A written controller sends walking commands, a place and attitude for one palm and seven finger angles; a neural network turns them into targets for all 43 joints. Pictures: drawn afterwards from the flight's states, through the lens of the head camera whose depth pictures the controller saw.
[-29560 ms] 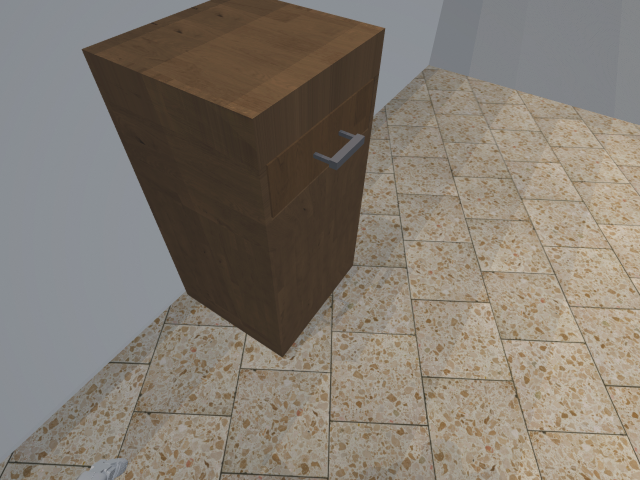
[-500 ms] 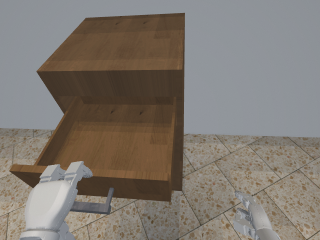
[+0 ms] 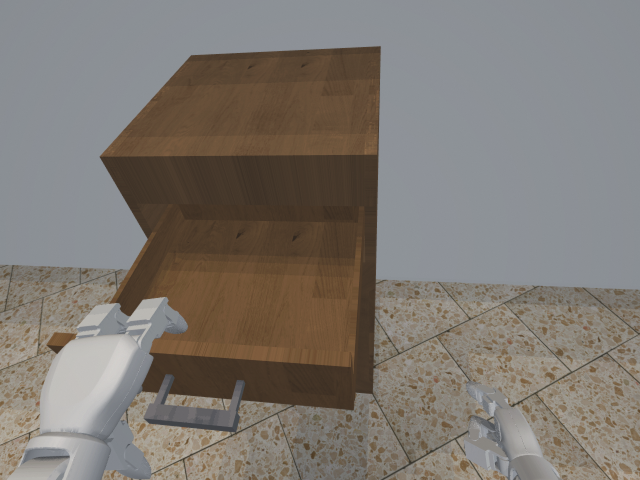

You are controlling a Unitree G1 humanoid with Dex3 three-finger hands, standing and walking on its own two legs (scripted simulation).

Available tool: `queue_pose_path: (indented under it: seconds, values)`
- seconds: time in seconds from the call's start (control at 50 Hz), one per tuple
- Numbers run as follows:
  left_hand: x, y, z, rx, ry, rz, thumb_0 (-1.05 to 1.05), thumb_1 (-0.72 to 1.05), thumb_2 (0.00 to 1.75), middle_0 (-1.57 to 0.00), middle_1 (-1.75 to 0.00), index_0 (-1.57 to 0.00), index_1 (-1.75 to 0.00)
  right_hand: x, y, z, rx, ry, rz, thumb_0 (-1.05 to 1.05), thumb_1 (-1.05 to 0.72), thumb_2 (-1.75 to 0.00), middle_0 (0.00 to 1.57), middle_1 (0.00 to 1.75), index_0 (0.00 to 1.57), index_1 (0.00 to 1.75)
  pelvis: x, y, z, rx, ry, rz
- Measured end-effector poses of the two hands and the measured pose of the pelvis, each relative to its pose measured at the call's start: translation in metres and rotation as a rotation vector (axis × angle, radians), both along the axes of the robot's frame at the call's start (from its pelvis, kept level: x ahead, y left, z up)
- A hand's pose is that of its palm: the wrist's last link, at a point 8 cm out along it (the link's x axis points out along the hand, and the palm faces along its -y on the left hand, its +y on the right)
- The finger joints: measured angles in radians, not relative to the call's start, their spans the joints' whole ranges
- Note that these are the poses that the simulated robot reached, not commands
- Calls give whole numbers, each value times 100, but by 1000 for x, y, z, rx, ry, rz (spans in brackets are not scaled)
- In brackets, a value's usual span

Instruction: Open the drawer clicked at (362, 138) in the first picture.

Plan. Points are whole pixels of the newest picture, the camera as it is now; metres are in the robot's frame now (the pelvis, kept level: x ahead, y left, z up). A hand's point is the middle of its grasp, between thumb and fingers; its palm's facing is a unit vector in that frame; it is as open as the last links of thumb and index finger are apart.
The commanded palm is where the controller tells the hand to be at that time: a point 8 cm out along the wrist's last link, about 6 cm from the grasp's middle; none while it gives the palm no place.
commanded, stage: draw the hand back to the body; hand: left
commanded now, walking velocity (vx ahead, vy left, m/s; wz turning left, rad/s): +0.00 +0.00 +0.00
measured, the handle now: (197, 401) +0.22 +0.22 -0.04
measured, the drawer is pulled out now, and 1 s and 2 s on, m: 0.29 0.29 0.29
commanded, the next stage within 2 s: step back with the hand held close in 1.66 s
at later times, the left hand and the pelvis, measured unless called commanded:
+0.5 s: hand (114, 391) +0.17 +0.24 +0.11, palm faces +0.05 -0.12 -0.99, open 13.8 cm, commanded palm +0.14 +0.24 +0.16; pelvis -0.01 +0.00 +0.00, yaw +0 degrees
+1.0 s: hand (128, 344) +0.19 +0.21 +0.16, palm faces +0.36 -0.85 -0.38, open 12.6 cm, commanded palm +0.14 +0.26 +0.18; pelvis +0.01 -0.01 +0.01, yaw +2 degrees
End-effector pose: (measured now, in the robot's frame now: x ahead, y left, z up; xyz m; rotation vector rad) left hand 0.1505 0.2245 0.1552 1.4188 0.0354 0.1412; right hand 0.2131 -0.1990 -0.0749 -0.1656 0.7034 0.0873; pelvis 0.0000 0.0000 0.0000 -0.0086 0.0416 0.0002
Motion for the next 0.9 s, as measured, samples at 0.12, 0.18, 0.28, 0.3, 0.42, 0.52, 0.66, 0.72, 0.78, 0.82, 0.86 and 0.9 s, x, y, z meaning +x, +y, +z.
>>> queue_pose_path:
  seconds: [0.12,0.18,0.28,0.3,0.42,0.52,0.66,0.72,0.78,0.82,0.86,0.9]
  values:
    - [-3,6,-7,0,31,8,0,-49,30,-31,-120,-32,-120,-3,3,2,-16,6,14,1,-90,-90,20,30,20,30,-3,1,1,-2,-9,3]
    - [-3,7,-5,0,21,3,0,-49,30,-32,-120,-32,-120,-4,4,2,-22,10,16,1,-90,-90,20,30,20,30,-5,2,2,-4,-13,5]
    - [-1,8,0,14,1,-8,0,-49,30,-32,-120,-32,-120,-6,5,1,-21,18,12,1,-90,-90,20,30,20,30,-6,2,2,-4,-18,6]
    - [-1,10,1,17,2,-7,0,-49,30,-32,-120,-32,-120,-7,5,1,-19,19,10,1,-90,-90,20,30,20,30,-6,2,3,-3,-19,5]
    - [-2,18,5,27,21,11,0,-49,30,-31,-120,-32,-120,-8,4,1,-19,22,1,1,-90,-90,20,30,20,30,-6,2,4,-4,-19,4]
    - [-6,18,7,22,28,8,0,-49,30,-31,-120,-32,-120,-8,0,1,-33,21,-2,1,-90,-90,20,30,20,30,-5,3,4,-5,-17,6]
    - [-9,25,9,42,33,14,0,-49,30,-31,-120,-32,-120,-6,-3,1,-50,31,-7,1,-90,-90,20,30,20,30,-5,2,4,-6,-16,10]
    - [-8,31,7,-324,-29,52,0,-48,31,-31,-119,-32,-120,-6,-3,3,-41,-8,-35,2,-90,-90,20,30,20,30,-5,2,4,-4,-39,19]
    - [-7,30,-1,-734,-148,99,0,-46,32,-31,-118,-32,-118,-10,-2,9,-46,-71,-70,2,-90,-90,20,30,20,30,-1,0,5,3,-64,25]
    - [-5,27,0,-869,-221,98,0,-42,33,-31,-116,-31,-116,-14,-1,12,-57,-95,-71,2,-90,-90,20,30,20,30,3,-2,6,5,-74,30]
    - [-3,23,5,-943,-279,79,-1,-38,35,-30,-113,-31,-113,-17,-1,13,-62,-105,-66,1,-90,-90,20,30,20,30,7,-4,7,6,-82,35]
    - [0,21,11,-973,-318,56,-1,-33,37,-30,-109,-30,-110,-18,-1,13,-64,-104,-61,1,-90,-90,20,30,20,30,9,-6,8,5,-87,37]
